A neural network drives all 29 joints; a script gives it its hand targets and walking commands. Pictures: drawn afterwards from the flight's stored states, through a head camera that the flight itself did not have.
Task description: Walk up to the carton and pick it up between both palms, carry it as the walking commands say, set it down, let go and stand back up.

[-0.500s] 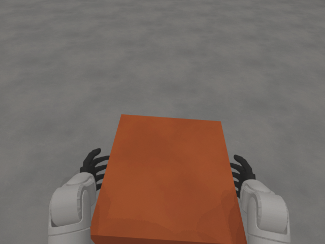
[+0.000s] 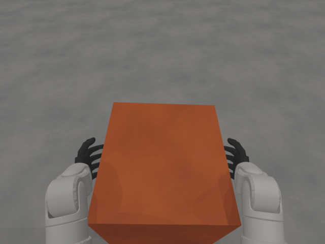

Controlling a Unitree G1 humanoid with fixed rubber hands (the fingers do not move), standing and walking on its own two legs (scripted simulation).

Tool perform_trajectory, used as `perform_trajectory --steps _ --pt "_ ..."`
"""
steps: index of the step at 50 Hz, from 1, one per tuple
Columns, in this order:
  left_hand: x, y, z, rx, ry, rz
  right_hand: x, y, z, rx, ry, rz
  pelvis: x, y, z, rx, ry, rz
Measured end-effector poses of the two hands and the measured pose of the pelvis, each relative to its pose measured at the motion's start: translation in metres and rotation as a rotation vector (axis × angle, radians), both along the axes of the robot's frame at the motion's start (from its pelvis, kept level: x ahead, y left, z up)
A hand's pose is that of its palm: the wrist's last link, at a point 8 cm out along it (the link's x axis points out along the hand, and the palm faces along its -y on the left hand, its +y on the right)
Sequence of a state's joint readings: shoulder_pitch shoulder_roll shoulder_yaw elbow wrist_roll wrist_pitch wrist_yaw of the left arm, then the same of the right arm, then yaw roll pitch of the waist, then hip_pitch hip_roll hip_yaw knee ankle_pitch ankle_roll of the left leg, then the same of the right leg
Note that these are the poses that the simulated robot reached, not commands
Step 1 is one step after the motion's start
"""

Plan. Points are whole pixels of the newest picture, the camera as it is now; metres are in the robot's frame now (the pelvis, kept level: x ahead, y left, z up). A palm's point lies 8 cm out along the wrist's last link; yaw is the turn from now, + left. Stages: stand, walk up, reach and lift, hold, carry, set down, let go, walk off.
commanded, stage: carry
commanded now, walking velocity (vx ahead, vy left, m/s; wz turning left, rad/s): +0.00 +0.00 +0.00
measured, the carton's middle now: (162, 174) +0.30 +0.02 +0.00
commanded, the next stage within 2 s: none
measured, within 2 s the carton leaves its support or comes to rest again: neither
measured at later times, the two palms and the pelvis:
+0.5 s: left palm (80, 163) +0.26 +0.20 +0.10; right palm (242, 167) +0.27 -0.16 +0.09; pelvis +0.01 +0.02 +0.01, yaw +0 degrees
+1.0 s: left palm (85, 156) +0.29 +0.20 +0.08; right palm (237, 160) +0.29 -0.15 +0.09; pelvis +0.04 +0.02 +0.01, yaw -1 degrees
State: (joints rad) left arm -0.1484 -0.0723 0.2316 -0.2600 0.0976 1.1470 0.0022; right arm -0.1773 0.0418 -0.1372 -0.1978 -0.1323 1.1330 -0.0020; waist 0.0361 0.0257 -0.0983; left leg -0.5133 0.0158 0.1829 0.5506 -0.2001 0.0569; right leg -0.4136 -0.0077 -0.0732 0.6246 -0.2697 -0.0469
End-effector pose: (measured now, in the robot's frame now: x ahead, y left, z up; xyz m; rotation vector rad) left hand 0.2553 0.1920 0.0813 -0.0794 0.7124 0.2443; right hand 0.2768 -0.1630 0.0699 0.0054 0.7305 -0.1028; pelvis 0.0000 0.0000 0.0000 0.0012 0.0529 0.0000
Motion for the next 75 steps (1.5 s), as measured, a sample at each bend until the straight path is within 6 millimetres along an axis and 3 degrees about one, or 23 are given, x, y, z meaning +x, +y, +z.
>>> perform_trajectory --steps 5,10,20,36,43,56,61,75 --pt "-0.006 -0.006 -0.010 -0.049 0.021 0.020 -0.014 -0.006 -0.011 0.015 0.026 -0.034 -0.002 -0.001 0.001 -0.006 0.017 -0.003" --pt "-0.002 -0.014 -0.016 -0.111 -0.006 -0.016 -0.024 -0.015 0.003 0.006 -0.003 -0.116 0.007 0.001 0.002 0.001 0.005 -0.001" --pt "0.010 -0.002 0.019 -0.059 -0.106 -0.039 -0.015 -0.003 0.028 0.001 -0.101 -0.090 0.013 0.013 0.008 -0.017 -0.012 -0.002" --pt "0.011 0.017 -0.012 -0.086 0.020 -0.012 -0.004 0.016 0.007 -0.024 0.026 -0.068 0.013 0.023 0.008 -0.014 0.007 -0.012" --pt "0.024 0.016 -0.008 -0.093 -0.010 -0.007 0.003 0.015 0.004 0.001 -0.003 -0.092 0.021 0.025 0.009 -0.016 0.026 -0.010" --pt "0.043 0.007 0.003 -0.080 -0.076 -0.041 0.018 0.007 0.021 -0.017 -0.068 -0.099 0.045 0.021 0.008 -0.007 -0.001 -0.016" --pt "0.045 0.007 0.008 -0.068 -0.066 -0.050 0.018 0.006 0.022 -0.018 -0.059 -0.095 0.045 0.022 0.009 -0.011 -0.006 -0.018" --pt "0.034 0.011 -0.007 -0.100 -0.015 -0.039 0.008 0.011 0.015 -0.028 -0.006 -0.102 0.034 0.026 0.009 -0.015 -0.006 -0.018"
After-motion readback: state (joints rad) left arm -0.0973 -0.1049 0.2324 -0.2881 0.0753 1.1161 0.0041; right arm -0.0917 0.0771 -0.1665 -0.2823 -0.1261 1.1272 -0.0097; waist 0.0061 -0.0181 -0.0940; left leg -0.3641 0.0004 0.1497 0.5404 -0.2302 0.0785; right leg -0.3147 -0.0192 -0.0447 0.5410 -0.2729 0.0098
